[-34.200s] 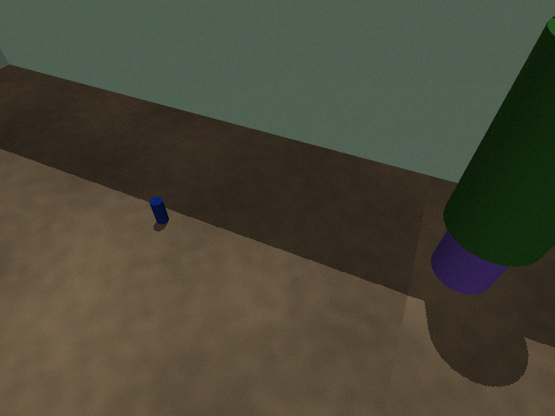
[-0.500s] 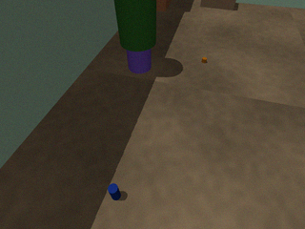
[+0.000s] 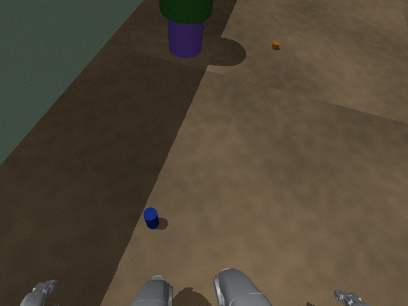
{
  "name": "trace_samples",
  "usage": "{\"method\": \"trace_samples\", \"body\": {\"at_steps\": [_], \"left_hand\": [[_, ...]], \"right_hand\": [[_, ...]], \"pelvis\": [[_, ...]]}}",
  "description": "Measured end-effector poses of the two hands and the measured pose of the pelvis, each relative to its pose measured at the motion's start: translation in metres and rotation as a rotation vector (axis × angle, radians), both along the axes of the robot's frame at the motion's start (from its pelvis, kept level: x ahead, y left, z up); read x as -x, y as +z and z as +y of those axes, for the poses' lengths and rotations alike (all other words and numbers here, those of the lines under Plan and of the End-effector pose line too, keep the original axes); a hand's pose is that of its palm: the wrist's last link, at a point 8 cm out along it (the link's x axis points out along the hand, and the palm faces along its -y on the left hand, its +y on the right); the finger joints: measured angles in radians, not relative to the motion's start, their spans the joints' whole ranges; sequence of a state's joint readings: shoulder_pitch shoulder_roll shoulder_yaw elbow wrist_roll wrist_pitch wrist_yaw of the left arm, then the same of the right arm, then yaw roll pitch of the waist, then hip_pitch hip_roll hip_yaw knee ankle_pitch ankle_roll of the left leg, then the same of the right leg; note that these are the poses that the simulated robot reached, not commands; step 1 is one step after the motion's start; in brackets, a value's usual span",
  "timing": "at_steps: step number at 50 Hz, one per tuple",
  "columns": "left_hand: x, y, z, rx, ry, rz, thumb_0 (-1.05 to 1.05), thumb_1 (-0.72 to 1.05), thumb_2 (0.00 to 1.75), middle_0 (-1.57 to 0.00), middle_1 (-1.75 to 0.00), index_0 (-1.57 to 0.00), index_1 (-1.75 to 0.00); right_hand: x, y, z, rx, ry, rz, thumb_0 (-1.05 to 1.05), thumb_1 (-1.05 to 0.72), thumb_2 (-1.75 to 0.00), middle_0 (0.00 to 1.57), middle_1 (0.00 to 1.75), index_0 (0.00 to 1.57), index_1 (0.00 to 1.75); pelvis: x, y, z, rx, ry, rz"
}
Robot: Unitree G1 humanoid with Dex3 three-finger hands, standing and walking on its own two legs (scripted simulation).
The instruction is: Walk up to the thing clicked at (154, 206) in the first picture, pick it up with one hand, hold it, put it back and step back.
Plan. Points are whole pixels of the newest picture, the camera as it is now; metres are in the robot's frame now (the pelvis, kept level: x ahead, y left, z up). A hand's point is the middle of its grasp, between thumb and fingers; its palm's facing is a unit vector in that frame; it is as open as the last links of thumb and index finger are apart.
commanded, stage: walk up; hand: left
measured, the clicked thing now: (151, 218) +0.50 +0.18 -0.67
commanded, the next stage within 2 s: stand in 1.82 s
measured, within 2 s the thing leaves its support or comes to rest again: neither
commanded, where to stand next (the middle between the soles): +0.13 -0.04 m, yaw +0 degrees
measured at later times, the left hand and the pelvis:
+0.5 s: hand out of the picture -0.02 +0.25 -0.10, palm faces +0.02 -0.90 -0.44, open 7.4 cm; pelvis +0.01 -0.04 +0.03, yaw +0 degrees
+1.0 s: hand out of the picture +0.11 +0.21 -0.12, palm faces +0.03 -0.90 -0.44, open 7.4 cm; pelvis +0.08 -0.08 +0.01, yaw +2 degrees
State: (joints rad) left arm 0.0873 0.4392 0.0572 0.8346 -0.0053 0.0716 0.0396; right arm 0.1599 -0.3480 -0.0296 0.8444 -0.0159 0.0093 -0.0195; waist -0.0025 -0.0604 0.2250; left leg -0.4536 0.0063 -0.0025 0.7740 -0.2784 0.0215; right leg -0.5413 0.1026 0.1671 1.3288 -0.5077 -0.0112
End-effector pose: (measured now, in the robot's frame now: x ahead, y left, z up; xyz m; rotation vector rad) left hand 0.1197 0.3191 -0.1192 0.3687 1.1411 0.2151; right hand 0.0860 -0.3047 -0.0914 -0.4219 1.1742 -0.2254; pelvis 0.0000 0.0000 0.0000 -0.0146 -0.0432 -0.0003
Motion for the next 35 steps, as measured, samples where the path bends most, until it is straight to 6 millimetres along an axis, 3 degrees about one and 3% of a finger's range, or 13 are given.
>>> {"method": "trace_samples", "body": {"at_steps": [4,8,13,17,21,26,31,35], "left_hand": [[0.033,-0.002,-0.009,0.053,-0.041,0.069,0.01,0.9,0.9,-0.2,-0.3,-0.2,-0.29],[0.061,0.006,-0.017,0.066,-0.056,0.113,0.01,0.9,0.9,-0.2,-0.3,-0.21,-0.29],[0.096,0.028,-0.024,0.021,-0.017,0.085,0.01,0.9,0.9,-0.2,-0.3,-0.21,-0.3],[0.132,0.05,-0.027,-0.012,0.062,0.096,0.01,0.9,0.9,-0.2,-0.3,-0.21,-0.3],[0.15,0.062,-0.028,-0.036,0.086,0.141,0.01,0.9,0.9,-0.2,-0.3,-0.21,-0.3],[0.137,0.057,-0.026,-0.045,0.113,0.143,0.01,0.9,0.9,-0.2,-0.3,-0.21,-0.3],[0.097,0.026,-0.028,-0.005,0.117,0.117,0.01,0.9,0.9,-0.2,-0.3,-0.2,-0.29],[0.059,0.018,-0.043,0.041,0.053,0.076,0.01,0.9,0.9,-0.2,-0.3,-0.2,-0.29]], "right_hand": [[0.019,0.021,-0.014,0.032,-0.021,-0.06,0.01,-0.9,-0.9,0.21,0.3,0.21,0.3],[0.046,0.039,-0.042,0.061,-0.045,-0.087,0.01,-0.9,-0.9,0.21,0.3,0.21,0.3],[0.079,0.038,-0.083,0.089,-0.095,-0.021,0.01,-0.9,-0.9,0.21,0.3,0.21,0.3],[0.079,0.04,-0.089,0.048,-0.088,0.02,0.01,-0.9,-0.9,0.2,0.3,0.2,0.3],[0.064,0.035,-0.085,-0.009,-0.049,0.007,0.01,-0.9,-0.9,0.2,0.3,0.2,0.3],[0.036,0.019,-0.067,-0.053,-0.004,0.036,0.01,-0.9,-0.9,0.2,0.3,0.2,0.3],[-0.009,-0.001,-0.041,-0.051,0.037,0.002,0.01,-0.9,-0.9,0.2,0.3,0.2,0.3],[-0.034,0.001,-0.028,-0.095,0.047,-0.088,0.01,-0.9,-0.9,0.21,0.3,0.21,0.3]], "pelvis": [[0.005,0.006,-0.004,0.002,-0.041,0.005],[0.007,0.013,-0.016,0.01,-0.083,-0.002],[0.012,0.018,-0.036,0.022,-0.062,-0.02],[0.01,0.031,-0.044,-0.001,-0.051,-0.03],[0.002,0.036,-0.045,-0.009,-0.039,-0.034],[-0.016,0.029,-0.044,0.002,0.002,-0.037],[-0.032,0.009,-0.035,-0.016,0.026,-0.034],[-0.038,0.008,-0.035,-0.028,0.027,-0.036]]}}
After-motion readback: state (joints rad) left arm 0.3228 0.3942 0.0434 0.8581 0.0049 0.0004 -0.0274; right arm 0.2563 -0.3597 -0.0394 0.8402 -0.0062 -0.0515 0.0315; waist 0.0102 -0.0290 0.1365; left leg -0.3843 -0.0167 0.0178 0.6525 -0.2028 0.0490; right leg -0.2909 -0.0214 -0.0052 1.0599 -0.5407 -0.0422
